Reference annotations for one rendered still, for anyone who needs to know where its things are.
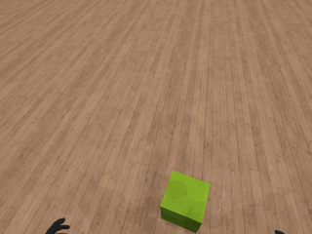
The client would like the carton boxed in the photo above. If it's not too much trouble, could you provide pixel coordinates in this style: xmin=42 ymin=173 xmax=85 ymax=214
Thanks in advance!
xmin=160 ymin=171 xmax=211 ymax=233

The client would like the robot left hand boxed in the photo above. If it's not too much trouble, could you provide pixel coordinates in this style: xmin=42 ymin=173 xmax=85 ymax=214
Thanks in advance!
xmin=45 ymin=218 xmax=70 ymax=234

